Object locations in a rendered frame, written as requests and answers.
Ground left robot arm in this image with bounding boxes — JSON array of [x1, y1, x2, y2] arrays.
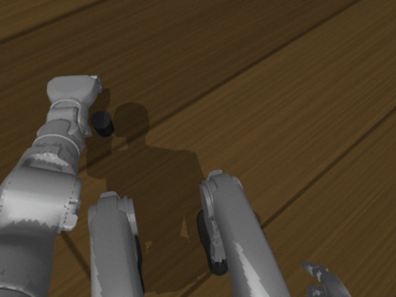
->
[[0, 97, 88, 297]]

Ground left robot hand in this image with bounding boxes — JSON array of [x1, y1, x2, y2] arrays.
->
[[46, 75, 102, 137]]

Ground right robot hand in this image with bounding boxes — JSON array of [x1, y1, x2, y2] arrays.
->
[[301, 261, 351, 297]]

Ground right robot foot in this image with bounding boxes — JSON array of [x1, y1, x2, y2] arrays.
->
[[197, 210, 228, 276]]

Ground left robot foot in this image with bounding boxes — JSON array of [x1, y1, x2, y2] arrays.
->
[[135, 235, 145, 293]]

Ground can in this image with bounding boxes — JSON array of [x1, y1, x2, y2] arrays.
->
[[90, 111, 114, 137]]

